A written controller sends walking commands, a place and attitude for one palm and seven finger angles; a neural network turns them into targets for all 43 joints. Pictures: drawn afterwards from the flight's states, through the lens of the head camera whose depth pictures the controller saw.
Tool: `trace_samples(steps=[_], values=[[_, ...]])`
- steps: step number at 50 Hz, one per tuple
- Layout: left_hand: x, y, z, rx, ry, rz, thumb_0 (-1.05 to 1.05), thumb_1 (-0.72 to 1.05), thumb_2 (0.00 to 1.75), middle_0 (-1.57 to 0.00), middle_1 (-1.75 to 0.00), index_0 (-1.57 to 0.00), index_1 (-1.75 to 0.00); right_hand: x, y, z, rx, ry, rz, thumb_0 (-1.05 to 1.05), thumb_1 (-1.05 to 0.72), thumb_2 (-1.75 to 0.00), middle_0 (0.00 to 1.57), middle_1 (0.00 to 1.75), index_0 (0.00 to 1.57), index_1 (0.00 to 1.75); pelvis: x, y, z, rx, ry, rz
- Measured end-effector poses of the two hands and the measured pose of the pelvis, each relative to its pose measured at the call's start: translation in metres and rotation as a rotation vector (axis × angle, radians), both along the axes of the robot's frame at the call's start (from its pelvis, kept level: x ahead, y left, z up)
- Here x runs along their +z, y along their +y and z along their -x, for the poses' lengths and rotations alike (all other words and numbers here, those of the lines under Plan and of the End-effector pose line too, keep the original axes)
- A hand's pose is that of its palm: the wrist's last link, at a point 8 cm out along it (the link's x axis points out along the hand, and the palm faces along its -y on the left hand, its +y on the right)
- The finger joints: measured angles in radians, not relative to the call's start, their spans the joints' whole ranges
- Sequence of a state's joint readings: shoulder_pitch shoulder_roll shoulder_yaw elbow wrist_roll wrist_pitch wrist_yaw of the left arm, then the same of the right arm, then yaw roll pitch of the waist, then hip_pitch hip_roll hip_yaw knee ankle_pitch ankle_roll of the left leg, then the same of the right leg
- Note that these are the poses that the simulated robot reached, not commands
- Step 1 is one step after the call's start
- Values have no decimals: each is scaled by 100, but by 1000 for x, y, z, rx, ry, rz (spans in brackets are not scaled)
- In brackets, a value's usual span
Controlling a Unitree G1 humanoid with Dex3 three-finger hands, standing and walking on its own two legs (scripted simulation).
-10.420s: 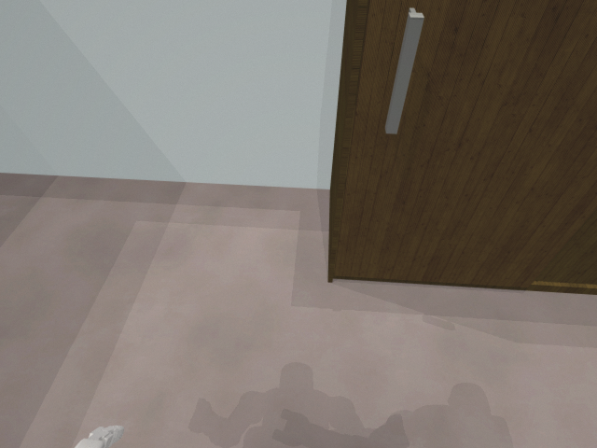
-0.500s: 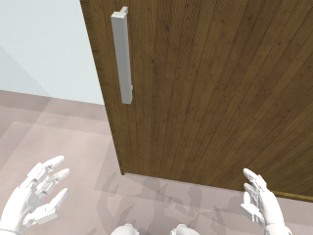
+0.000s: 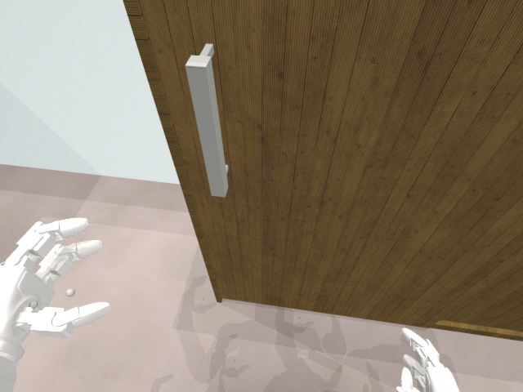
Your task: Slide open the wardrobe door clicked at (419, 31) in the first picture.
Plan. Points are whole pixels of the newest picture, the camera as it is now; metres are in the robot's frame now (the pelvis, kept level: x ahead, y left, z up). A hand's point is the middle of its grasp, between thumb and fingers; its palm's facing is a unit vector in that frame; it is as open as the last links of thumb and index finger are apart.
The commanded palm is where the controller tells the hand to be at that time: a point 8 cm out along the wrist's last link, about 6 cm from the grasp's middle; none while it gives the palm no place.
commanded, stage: raise the hand with hooked fingers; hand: left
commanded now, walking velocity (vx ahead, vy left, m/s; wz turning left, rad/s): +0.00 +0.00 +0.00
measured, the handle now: (214, 130) +0.47 +0.11 +0.15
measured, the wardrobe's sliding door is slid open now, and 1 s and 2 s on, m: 0.00 0.00 0.00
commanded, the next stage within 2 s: move the hooked fingers beside the handle in 1.16 s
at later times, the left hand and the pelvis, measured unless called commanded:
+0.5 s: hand (20, 247) +0.25 +0.30 +0.15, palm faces -0.01 -0.99 -0.11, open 13.9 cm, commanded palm +0.22 +0.35 +0.16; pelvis +0.00 +0.03 +0.02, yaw +1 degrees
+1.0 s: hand (24, 219) +0.27 +0.30 +0.17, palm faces +0.02 -1.00 -0.08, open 14.0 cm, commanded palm +0.24 +0.34 +0.18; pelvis +0.01 +0.02 +0.03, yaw +1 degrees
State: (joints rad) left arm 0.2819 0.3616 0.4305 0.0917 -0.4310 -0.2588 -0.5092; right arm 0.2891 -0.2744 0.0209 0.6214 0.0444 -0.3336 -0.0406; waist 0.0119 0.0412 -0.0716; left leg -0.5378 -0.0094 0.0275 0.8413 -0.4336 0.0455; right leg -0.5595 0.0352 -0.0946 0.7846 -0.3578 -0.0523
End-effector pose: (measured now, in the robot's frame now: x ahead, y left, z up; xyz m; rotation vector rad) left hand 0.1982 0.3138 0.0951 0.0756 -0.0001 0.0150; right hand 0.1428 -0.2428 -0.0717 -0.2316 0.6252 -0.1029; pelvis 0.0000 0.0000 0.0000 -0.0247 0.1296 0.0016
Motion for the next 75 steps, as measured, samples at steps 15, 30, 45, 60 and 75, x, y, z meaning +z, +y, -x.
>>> trace_samples(steps=[15, 30, 45, 60, 75], values=[[43, 33, -16, 10, -108, -28, -1, -35, 36, -29, -111, -29, -110, 39, 40, -40, 67, -145, 29, 2, -90, -90, 20, 30, 20, 30, 13, 23, 1, 27, -89, 16], [83, 58, -35, 15, -102, -40, -1, -50, 30, -30, -120, -30, -119, 36, 69, -31, 113, -75, -16, 2, -90, -90, 20, 30, 20, 30, 24, 32, 2, 30, -129, 11], [79, 45, -55, -27, -28, -12, -1, -50, 30, -30, -120, -30, -120, 37, 40, -28, 67, -45, 1, 2, -90, -90, 20, 30, 20, 30, 28, 22, -5, 18, -118, 0], [84, 28, -52, 2, -26, -20, -1, -50, 30, -30, -121, -30, -120, 38, 25, -45, 63, -84, -12, 2, -90, -90, 20, 30, 20, 30, 28, 4, -6, 22, -121, -8], [76, 10, -67, 1, -5, 4, -1, -50, 30, -30, -121, -30, -120, 29, 5, -27, 23, -47, -1, 2, -90, -90, 20, 30, 20, 30, 25, -8, 4, 25, -120, -15]])
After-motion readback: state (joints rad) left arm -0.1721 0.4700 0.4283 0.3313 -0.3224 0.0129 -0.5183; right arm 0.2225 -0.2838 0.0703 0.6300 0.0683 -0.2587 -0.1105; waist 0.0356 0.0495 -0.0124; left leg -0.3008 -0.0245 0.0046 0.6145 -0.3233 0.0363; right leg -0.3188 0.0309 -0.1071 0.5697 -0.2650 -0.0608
